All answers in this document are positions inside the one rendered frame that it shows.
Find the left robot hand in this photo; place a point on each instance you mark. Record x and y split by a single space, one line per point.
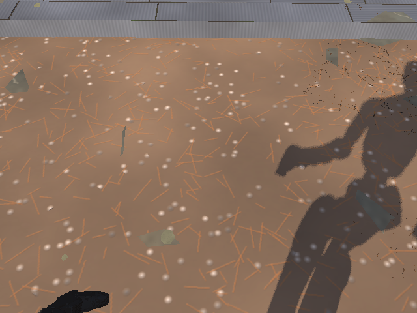
78 302

